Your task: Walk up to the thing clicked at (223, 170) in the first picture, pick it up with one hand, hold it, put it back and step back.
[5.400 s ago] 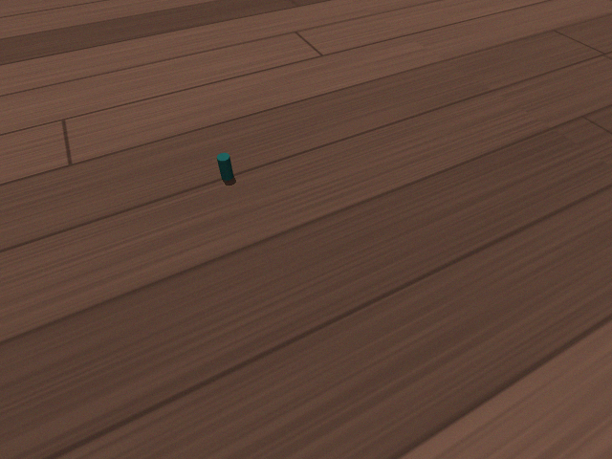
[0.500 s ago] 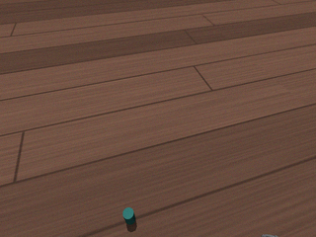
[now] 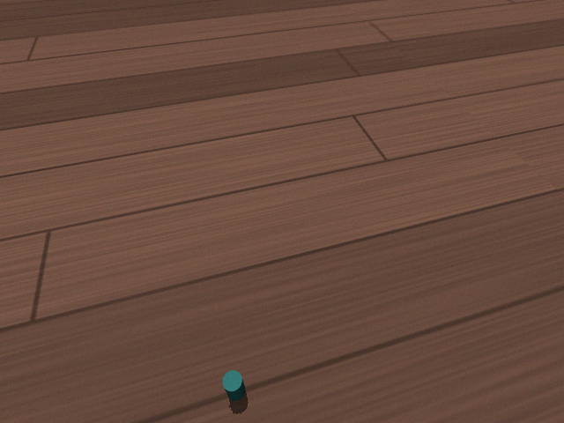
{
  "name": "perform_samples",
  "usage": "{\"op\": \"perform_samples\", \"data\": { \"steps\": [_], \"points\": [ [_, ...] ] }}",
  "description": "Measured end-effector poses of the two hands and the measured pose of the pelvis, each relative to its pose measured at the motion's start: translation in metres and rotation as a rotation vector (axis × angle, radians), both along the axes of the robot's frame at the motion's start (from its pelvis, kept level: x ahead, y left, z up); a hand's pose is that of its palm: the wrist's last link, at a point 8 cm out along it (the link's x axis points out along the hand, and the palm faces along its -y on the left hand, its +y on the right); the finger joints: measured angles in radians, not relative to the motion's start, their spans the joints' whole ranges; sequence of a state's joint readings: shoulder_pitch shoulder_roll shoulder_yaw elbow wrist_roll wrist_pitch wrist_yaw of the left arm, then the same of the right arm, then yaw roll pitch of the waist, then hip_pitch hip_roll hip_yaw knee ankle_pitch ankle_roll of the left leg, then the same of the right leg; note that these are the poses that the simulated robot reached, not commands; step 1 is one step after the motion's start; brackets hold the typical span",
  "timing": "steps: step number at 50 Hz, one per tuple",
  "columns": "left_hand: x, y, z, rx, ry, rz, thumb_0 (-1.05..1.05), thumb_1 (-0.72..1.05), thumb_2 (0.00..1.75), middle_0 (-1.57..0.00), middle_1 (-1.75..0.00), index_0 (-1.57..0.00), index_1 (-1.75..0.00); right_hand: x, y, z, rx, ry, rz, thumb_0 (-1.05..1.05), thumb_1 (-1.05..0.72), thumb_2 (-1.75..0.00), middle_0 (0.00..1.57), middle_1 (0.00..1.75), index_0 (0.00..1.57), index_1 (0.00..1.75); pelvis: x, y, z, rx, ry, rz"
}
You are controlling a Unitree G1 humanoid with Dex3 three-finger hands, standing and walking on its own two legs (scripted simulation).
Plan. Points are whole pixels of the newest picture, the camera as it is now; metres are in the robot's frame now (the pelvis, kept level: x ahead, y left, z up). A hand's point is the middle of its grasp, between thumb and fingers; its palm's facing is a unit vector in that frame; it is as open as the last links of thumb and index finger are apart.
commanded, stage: walk up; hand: left
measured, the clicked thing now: (234, 386) +0.34 +0.17 -0.72
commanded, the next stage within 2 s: stand in 0.10 s
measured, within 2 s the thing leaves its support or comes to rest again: neither
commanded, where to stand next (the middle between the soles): +0.02 +0.00 m, yaw -1 degrees
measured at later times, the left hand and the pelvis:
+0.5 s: hand out of the picture +0.08 +0.25 -0.16, palm faces -0.02 -0.94 -0.34, open 7.4 cm; pelvis +0.00 +0.00 +0.00, yaw +0 degrees
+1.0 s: hand out of the picture +0.07 +0.24 -0.16, palm faces -0.02 -0.94 -0.34, open 7.4 cm; pelvis +0.00 -0.01 +0.00, yaw +0 degrees
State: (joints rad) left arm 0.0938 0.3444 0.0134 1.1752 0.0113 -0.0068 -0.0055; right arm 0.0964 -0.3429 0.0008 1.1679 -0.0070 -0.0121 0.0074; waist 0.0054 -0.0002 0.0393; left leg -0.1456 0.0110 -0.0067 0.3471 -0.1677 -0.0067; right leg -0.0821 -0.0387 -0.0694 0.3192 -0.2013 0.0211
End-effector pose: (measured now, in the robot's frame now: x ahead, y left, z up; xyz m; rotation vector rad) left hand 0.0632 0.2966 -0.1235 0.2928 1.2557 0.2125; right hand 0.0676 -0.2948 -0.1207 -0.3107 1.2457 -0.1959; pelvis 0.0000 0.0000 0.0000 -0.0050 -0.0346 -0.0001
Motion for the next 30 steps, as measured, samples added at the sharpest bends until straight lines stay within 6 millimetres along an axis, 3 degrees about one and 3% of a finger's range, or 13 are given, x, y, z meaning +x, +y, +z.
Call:
{"op": "perform_samples", "data": {
  "steps": [15, 30],
  "points": [
    [0.02, -0.003, 0.004, 0.006, -0.029, -0.02, 0.0, 0.9, 0.9, -0.21, -0.3, -0.21, -0.29, 0.018, -0.003, 0.004, -0.008, -0.035, 0.011, 0.01, -0.9, -0.9, 0.21, 0.3, 0.2, 0.3, 0.003, -0.002, 0.001, 0.003, 0.003, -0.002],
    [0.01, -0.005, 0.005, 0.012, -0.017, -0.022, 0.0, 0.9, 0.9, -0.21, -0.3, -0.21, -0.29, 0.015, -0.007, 0.003, -0.004, -0.035, 0.015, 0.01, -0.9, -0.9, 0.21, 0.3, 0.2, 0.3, 0.001, -0.006, 0.001, 0.002, -0.002, -0.004]
  ]
}}
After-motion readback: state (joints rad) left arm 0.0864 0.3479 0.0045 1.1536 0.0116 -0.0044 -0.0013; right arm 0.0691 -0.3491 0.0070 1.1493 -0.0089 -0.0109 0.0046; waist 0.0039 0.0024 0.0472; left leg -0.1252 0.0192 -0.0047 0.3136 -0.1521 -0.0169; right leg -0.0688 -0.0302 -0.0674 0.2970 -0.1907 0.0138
